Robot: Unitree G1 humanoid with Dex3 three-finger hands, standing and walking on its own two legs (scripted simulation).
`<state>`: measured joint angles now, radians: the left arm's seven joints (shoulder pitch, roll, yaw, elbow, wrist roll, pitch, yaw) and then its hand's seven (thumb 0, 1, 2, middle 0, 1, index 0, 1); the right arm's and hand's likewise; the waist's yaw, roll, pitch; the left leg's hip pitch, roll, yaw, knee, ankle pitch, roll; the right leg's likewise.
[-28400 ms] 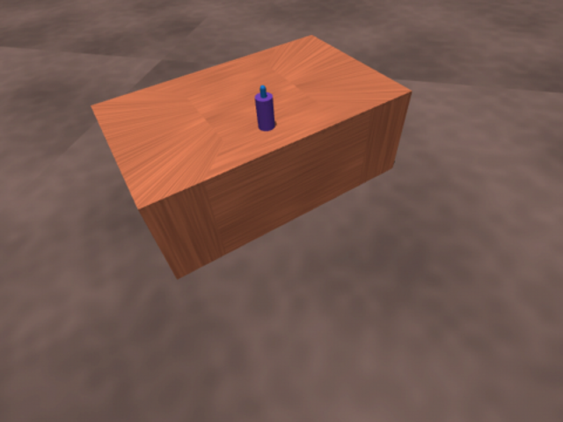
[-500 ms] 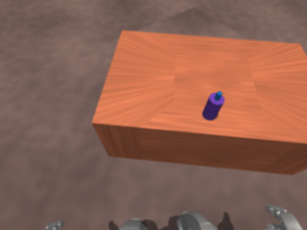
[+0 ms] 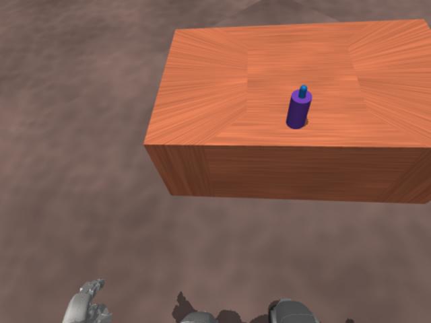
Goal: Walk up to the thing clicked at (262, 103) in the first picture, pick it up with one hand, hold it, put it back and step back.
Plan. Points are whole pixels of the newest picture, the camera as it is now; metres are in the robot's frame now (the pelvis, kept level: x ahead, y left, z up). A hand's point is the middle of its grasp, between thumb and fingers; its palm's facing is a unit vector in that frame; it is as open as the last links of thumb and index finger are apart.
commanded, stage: step back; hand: right
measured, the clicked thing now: (299, 105) +0.77 -0.25 -0.22
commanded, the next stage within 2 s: stand in 1.96 s
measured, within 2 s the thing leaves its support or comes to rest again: neither
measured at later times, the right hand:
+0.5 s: hand out of the picture -0.04 -0.28 -0.15, palm faces +0.05 +0.92 -0.39, open 7.4 cm
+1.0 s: hand out of the picture -0.23 -0.27 -0.12, palm faces +0.00 +0.90 -0.43, open 7.4 cm
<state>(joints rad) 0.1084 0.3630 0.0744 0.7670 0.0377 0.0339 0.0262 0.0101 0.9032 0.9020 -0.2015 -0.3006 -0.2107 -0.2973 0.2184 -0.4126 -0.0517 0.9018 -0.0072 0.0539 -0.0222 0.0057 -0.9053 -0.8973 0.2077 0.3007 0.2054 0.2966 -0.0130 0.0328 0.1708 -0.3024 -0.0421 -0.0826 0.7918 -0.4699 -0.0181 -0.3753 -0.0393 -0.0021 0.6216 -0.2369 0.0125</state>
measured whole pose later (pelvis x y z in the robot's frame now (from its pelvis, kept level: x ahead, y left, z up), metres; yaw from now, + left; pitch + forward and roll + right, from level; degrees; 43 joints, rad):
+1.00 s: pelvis -0.32 +0.00 +0.00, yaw -3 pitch -1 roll +0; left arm 0.19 0.40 0.07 0.86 0.02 0.07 -0.01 0.01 0.91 0.90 -0.20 -0.30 -0.21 -0.30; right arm 0.16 -0.36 -0.04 0.86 -0.04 0.01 -0.01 0.01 -0.90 -0.90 0.21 0.30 0.21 0.30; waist 0.02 -0.05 0.11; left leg -0.34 0.01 0.01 0.58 -0.22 0.02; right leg -0.33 0.05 0.13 0.95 -0.48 0.00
